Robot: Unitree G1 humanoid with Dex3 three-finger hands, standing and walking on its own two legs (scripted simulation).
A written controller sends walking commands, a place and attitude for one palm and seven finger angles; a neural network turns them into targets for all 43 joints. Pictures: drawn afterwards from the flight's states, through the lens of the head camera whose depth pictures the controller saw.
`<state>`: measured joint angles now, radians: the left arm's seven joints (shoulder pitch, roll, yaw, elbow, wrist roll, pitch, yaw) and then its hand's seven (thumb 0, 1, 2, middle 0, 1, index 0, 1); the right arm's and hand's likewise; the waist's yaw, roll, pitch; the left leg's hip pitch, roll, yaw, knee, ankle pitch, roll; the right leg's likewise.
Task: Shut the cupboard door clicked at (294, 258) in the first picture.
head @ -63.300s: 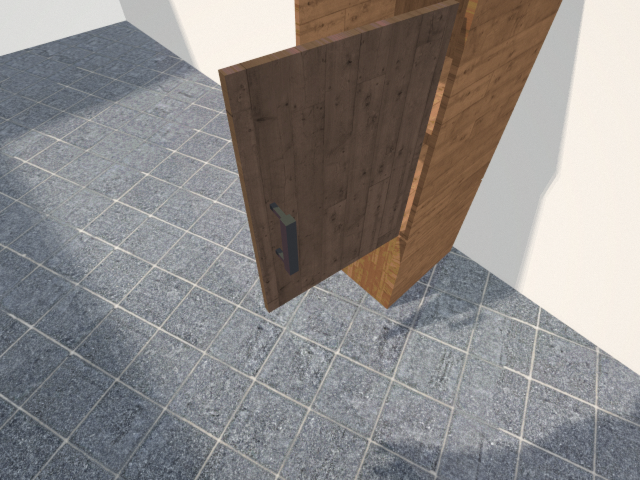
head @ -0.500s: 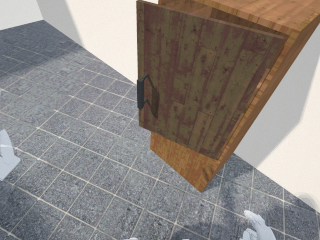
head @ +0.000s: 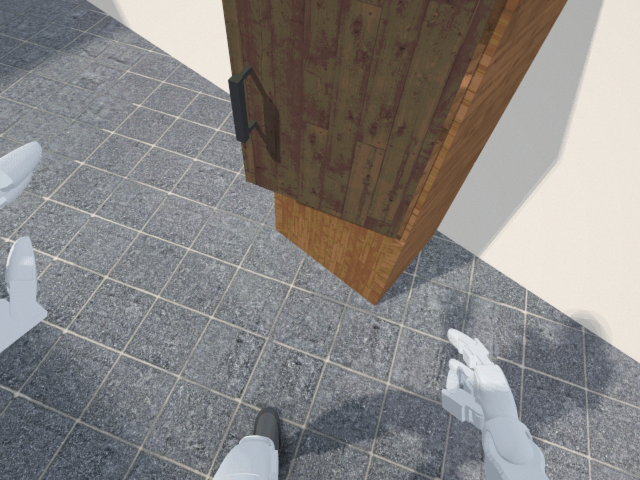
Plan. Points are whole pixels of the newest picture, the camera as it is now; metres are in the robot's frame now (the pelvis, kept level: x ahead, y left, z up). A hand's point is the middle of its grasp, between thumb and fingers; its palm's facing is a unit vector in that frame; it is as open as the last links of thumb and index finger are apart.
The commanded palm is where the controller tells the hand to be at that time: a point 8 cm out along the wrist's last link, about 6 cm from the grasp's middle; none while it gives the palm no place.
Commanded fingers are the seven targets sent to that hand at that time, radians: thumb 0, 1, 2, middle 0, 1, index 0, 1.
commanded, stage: stop stepping back and stand still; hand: left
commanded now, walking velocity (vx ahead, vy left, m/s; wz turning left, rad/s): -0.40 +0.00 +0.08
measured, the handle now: (244, 105) +0.77 +0.18 -0.05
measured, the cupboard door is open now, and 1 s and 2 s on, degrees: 17 17 17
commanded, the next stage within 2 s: let the arm hang, fingers relaxed in 1.32 s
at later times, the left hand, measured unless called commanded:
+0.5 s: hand out of the picture +0.06 +0.28 +0.20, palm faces +0.50 -0.72 -0.48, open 7.4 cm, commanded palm +0.01 +0.31 +0.19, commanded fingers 0.00 0.90 0.90 -0.20 -0.30 -0.20 -0.30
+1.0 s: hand out of the picture +0.06 +0.32 +0.22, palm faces +0.56 -0.69 -0.46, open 7.4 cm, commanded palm +0.00 +0.35 +0.19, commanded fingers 0.00 0.90 0.90 -0.20 -0.30 -0.20 -0.30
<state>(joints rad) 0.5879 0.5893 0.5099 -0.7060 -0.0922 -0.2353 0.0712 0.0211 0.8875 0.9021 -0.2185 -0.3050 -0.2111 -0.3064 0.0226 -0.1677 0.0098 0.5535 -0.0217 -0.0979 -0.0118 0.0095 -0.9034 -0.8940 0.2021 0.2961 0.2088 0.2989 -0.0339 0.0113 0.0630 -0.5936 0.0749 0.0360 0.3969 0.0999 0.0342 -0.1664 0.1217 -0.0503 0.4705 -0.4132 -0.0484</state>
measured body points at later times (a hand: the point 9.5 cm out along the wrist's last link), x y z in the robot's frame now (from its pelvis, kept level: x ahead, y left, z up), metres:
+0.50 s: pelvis -0.11 +0.01 +0.01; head -0.12 +0.04 +0.46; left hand +0.03 +0.32 +0.23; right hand +0.06 -0.22 -0.06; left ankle -0.17 +0.13 -0.72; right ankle -0.10 -0.09 -0.72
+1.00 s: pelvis -0.12 +0.03 +0.01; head -0.12 +0.06 +0.46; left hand +0.03 +0.35 +0.25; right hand +0.04 -0.19 -0.07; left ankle -0.11 +0.15 -0.72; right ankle -0.11 -0.08 -0.72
